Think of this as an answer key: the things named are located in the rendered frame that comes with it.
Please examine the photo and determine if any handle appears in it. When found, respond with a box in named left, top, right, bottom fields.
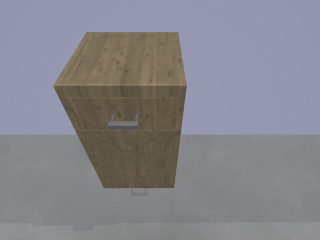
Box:
left=108, top=114, right=139, bottom=130

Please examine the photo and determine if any cabinet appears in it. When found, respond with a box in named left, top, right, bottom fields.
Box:
left=53, top=32, right=187, bottom=188

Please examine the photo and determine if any drawer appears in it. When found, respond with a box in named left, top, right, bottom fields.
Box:
left=66, top=97, right=179, bottom=130

